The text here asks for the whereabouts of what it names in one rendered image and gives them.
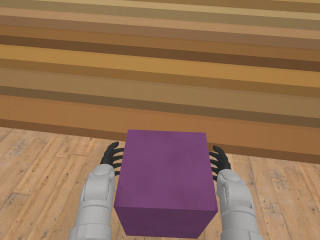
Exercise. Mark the robot left hand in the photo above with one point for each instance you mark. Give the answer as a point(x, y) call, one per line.
point(109, 157)

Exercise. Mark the right robot forearm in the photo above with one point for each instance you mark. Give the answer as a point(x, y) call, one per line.
point(237, 211)

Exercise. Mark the robot right hand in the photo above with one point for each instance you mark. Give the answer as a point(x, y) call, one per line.
point(222, 162)

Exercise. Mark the left robot forearm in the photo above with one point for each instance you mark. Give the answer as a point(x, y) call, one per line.
point(95, 206)

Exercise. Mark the carton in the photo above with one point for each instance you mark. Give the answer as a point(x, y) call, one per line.
point(165, 186)

